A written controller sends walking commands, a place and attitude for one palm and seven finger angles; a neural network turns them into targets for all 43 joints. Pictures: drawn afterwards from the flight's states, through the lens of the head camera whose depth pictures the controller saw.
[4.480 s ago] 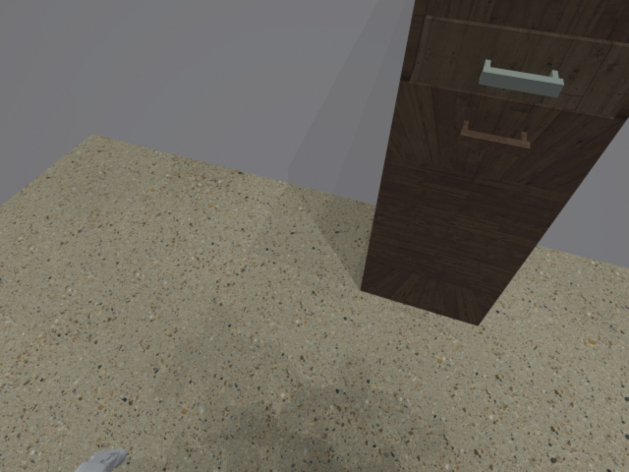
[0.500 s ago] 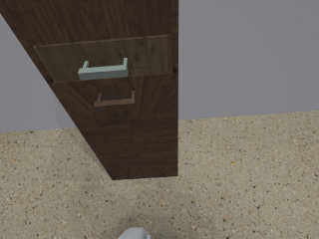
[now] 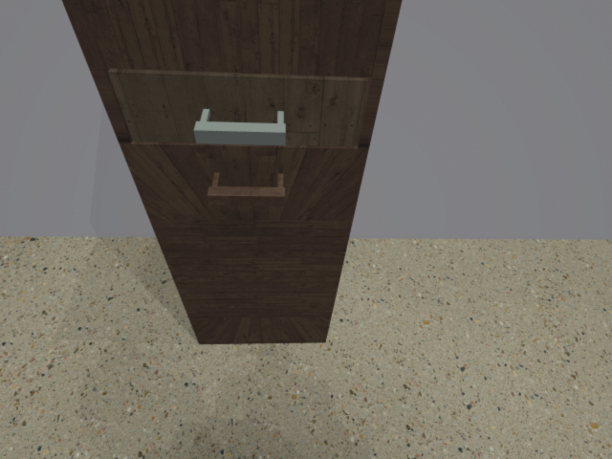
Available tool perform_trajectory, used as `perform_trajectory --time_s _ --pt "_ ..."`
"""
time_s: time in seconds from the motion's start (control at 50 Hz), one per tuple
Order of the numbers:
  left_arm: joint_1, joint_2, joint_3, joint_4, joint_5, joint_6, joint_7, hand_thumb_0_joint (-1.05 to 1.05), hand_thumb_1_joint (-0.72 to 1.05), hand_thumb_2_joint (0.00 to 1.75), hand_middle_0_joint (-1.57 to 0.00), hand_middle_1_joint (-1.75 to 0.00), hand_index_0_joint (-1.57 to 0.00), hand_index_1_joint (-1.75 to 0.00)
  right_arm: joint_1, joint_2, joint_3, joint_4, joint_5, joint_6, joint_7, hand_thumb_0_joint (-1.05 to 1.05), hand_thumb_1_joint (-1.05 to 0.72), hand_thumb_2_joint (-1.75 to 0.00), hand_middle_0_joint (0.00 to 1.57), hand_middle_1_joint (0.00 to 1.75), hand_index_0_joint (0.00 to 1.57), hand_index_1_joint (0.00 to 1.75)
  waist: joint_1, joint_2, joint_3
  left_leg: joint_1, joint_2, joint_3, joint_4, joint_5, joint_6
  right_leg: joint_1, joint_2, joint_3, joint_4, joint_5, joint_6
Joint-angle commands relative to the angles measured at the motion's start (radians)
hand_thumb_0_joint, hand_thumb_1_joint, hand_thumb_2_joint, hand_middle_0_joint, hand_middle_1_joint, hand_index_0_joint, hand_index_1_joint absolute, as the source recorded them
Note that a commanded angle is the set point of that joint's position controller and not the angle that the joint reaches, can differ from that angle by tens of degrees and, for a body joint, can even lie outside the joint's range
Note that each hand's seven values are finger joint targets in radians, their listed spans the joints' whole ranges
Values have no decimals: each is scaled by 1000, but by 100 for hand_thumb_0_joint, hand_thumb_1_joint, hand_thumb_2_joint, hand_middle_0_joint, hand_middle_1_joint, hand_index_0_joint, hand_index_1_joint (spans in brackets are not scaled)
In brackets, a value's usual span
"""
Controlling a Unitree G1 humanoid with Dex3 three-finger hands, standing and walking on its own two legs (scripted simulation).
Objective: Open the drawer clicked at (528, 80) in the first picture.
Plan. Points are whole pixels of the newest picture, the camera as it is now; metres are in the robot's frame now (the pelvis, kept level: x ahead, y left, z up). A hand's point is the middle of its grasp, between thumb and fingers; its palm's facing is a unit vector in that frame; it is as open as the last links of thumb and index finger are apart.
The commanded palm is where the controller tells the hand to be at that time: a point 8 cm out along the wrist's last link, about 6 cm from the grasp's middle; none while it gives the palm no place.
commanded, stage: come to a stop and stand still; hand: left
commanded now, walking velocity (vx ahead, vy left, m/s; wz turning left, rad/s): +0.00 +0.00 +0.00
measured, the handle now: (242, 124) +0.56 +0.15 +0.14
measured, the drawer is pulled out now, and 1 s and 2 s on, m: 0.00 0.00 0.00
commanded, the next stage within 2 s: look again from close up in 0.20 s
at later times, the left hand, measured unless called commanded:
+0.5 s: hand out of the picture -0.01 +0.19 -0.18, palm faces -0.01 -0.98 -0.20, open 7.4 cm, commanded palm none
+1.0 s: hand out of the picture -0.05 +0.17 -0.18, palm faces +0.02 -0.99 -0.16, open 7.4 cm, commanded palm none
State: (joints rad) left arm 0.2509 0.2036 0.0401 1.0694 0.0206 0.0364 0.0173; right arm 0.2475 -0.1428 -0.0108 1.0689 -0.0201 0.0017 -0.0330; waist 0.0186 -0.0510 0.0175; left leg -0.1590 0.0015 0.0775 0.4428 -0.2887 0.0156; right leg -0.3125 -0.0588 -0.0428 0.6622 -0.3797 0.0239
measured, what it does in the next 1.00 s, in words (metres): stands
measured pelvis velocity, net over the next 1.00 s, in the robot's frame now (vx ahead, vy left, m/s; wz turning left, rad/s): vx -0.03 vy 0.01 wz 0.01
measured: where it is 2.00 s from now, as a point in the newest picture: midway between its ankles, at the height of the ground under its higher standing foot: outside the picture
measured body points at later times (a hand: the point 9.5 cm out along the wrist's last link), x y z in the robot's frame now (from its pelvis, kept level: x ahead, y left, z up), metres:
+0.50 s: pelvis -0.02 +0.02 +0.00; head -0.01 +0.01 +0.45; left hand -0.01 +0.24 -0.16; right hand -0.02 -0.20 -0.17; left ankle -0.04 +0.11 -0.74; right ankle +0.00 -0.12 -0.74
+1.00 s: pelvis -0.03 +0.01 +0.00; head -0.04 +0.01 +0.45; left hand -0.05 +0.22 -0.16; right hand -0.05 -0.21 -0.16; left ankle -0.04 +0.11 -0.74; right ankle +0.00 -0.12 -0.74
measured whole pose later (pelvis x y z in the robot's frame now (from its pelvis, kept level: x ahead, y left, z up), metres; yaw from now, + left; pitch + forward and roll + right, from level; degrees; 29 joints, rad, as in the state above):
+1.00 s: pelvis -0.03 +0.01 +0.00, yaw +0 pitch -2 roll +1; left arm 0.34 0.13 -0.01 1.11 0.03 0.00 0.02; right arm 0.33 -0.14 0.01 1.10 -0.02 -0.01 -0.01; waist -0.01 -0.01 0.01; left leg -0.18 -0.01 0.08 0.47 -0.26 0.03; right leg -0.25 -0.05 -0.06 0.50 -0.23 0.00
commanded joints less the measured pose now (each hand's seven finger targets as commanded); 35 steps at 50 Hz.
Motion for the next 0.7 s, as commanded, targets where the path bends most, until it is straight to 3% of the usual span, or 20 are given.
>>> perform_trajectory --time_s 0.0,0.02,0.04,0.06,0.08,0.1,0.16,0.26,0.28,0.3,0.32,0.34,0.36,0.4,0.46,0.5,0.56,0.68 --pt "75 50 -6 6 -6 -44 13 0 90 90 -20 -30 -20 -30 57 -125 -31 -5 13 -27 -11 0 -90 -90 20 30 20 30 3 95 -37 13 154 -103 -17 499 43 167 -38 43 -280 346 -9" --pt "83 67 -9 16 -6 -50 17 0 90 90 -20 -30 -20 -30 61 -107 -26 -6 18 -30 -9 0 -90 -90 20 30 20 30 -7 52 -48 -15 127 -84 -22 374 16 206 -90 87 -271 468 -29" --pt "71 71 -12 19 -7 -50 18 0 90 90 -20 -30 -20 -30 60 -97 -24 -2 18 -29 -5 0 -90 -90 20 30 20 30 -17 51 -38 -16 112 -82 -52 297 4 193 -111 88 -255 486 -43" --pt "48 73 -9 25 -9 -54 18 0 90 90 -20 -30 -20 -30 60 -95 -20 11 13 -20 -6 0 -90 -90 20 30 20 30 -21 -62 -19 -20 107 -73 -57 232 -9 170 -97 99 -255 462 -50" --pt "47 55 -15 29 -10 -54 18 0 90 90 -20 -30 -20 -30 60 -98 -19 20 13 -18 -6 0 -90 -90 20 30 20 30 -20 -82 3 0 107 -67 -67 203 -8 134 -97 101 -274 431 -52" --pt "41 50 -17 32 -8 -53 19 0 90 90 -20 -30 -20 -30 69 -92 -19 30 13 -17 -5 0 -90 -90 20 30 20 30 -22 -76 3 12 111 -64 -83 182 -7 121 -87 90 -289 380 -47" --pt "40 39 -21 38 -12 -50 20 0 90 90 -20 -30 -20 -30 77 -84 -8 57 12 -24 -4 0 -90 -90 20 30 20 30 -16 23 29 -6 116 -75 -115 193 1 134 -68 82 -299 329 -38" --pt "53 30 -25 52 -13 -47 22 0 90 90 -20 -30 -20 -30 92 -80 -4 73 12 -29 -6 0 -90 -90 20 30 20 30 -12 60 29 -6 122 -81 -136 190 4 145 -57 70 -305 306 -33" --pt "127 59 -32 76 1 -69 65 0 90 90 -20 -30 -20 -30 18 -124 -3 -6 19 -43 5 0 -90 -90 20 30 20 30 8 63 65 -77 133 -52 64 345 -19 123 -103 104 -238 642 -43" --pt "114 99 -32 58 -5 -85 56 0 90 90 -20 -30 -20 -30 30 -109 4 -37 16 -40 10 0 -90 -90 20 30 20 30 -23 105 41 -73 93 -43 35 311 -24 154 -128 89 -201 802 -61" --pt "113 80 -33 32 -9 -86 50 0 90 90 -20 -30 -20 -30 125 -74 0 -24 6 -43 9 0 -90 -90 20 30 20 30 -39 117 -103 -27 87 -60 15 237 -10 210 -114 94 -143 702 -74" --pt "91 65 -37 24 -12 -82 43 0 90 90 -20 -30 -20 -30 141 -82 -2 -21 6 -45 3 0 -90 -90 20 30 20 30 -38 129 -167 -5 102 -76 21 313 0 231 -95 74 -131 608 -72" --pt "81 58 -38 19 -13 -77 37 0 90 90 -20 -30 -20 -30 126 -89 -3 -23 9 -40 0 0 -90 -90 20 30 20 30 -32 102 -139 -9 112 -84 9 312 5 202 -77 65 -149 487 -68" --pt "59 45 -41 11 -7 -62 29 0 90 90 -20 -30 -20 -30 115 -100 -2 -37 7 -34 0 0 -90 -90 20 30 20 30 -28 76 -13 -78 121 -106 -33 228 16 138 -50 49 -178 286 -58" --pt "64 33 -44 6 -6 -55 24 0 90 90 -20 -30 -20 -30 109 -103 -2 -49 6 -30 5 0 -90 -90 20 30 20 30 -26 48 86 -143 109 -125 -88 64 21 89 -40 59 -215 173 -55" --pt "72 36 -42 1 -4 -53 22 0 90 90 -20 -30 -20 -30 112 -104 -2 -49 5 -30 8 0 -90 -90 20 30 20 30 -23 76 93 -160 108 -134 -119 0 24 94 -37 52 -216 155 -53" --pt "84 30 -42 -1 -6 -55 21 0 90 90 -20 -30 -20 -30 113 -110 -2 -46 4 -32 8 0 -90 -90 20 30 20 30 -23 48 83 -151 103 -135 -133 -28 25 98 -38 56 -225 167 -51" --pt "99 26 -41 -2 -7 -58 20 0 90 90 -20 -30 -20 -30 122 -108 1 -31 6 -35 8 0 -90 -90 20 30 20 30 -24 39 72 -121 99 -121 -134 8 23 100 -45 64 -249 194 -49"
